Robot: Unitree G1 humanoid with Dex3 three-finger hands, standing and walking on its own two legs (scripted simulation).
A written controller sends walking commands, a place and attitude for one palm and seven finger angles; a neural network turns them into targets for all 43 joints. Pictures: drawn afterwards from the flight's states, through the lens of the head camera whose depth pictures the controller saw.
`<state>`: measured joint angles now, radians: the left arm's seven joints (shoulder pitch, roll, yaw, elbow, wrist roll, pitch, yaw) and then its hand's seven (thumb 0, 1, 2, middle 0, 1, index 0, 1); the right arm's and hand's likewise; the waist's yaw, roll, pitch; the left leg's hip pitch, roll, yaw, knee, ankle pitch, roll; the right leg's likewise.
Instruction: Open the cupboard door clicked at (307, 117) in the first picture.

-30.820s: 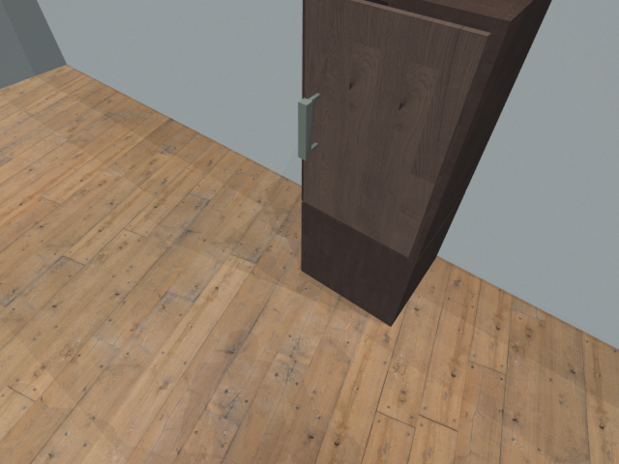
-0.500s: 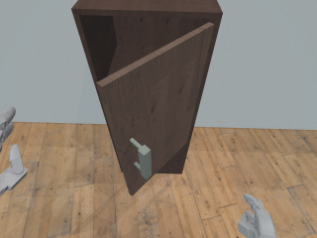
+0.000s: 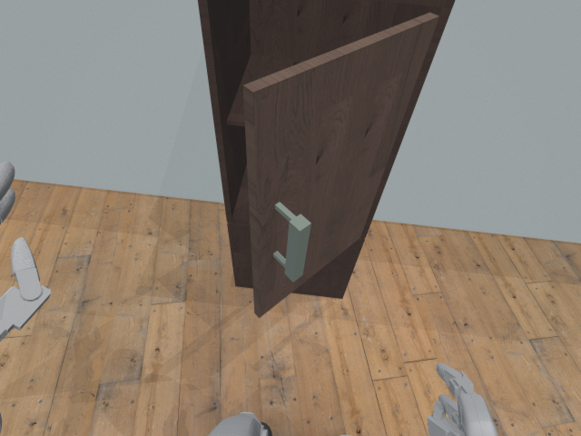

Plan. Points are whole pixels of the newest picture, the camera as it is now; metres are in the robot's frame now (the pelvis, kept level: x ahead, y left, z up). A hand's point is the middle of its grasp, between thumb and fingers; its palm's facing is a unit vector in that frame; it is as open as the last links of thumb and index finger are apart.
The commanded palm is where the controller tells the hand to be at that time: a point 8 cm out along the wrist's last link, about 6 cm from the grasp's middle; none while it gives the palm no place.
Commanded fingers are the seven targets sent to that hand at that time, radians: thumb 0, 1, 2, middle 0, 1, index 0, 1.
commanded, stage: step back with the hand held close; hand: left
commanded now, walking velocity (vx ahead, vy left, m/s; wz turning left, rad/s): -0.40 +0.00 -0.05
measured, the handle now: (288, 242) +0.42 +0.04 -0.02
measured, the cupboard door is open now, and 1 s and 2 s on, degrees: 48 48 48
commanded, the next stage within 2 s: stop stepping back and stand still in 0.30 s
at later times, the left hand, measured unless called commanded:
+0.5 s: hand (34, 351) +0.15 +0.23 +0.18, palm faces +0.25 -0.86 -0.43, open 7.4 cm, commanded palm +0.08 +0.28 +0.19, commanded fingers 0.00 0.90 0.90 -0.20 -0.30 -0.20 -0.30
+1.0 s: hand out of the picture +0.06 +0.25 +0.19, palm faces +0.33 -0.82 -0.47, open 7.4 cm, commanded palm +0.00 +0.30 +0.19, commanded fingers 0.00 0.90 0.90 -0.20 -0.30 -0.20 -0.30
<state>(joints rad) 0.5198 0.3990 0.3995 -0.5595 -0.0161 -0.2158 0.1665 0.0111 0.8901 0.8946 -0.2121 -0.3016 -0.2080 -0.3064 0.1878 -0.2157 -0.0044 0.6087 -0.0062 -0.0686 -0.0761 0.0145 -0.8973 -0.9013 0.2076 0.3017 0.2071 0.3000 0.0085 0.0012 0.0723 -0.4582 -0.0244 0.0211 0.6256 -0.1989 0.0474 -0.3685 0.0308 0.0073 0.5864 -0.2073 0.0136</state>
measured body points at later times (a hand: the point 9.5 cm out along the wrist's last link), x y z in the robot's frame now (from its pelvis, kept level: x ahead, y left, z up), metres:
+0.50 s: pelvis -0.10 +0.00 +0.00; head -0.08 +0.03 +0.45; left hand +0.13 +0.27 +0.20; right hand +0.05 -0.25 -0.06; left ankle +0.06 +0.06 -0.72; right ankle -0.19 -0.11 -0.70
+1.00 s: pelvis -0.17 +0.01 +0.01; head -0.17 +0.03 +0.46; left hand +0.03 +0.29 +0.21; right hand -0.05 -0.22 -0.07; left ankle -0.13 +0.13 -0.72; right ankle -0.18 -0.07 -0.71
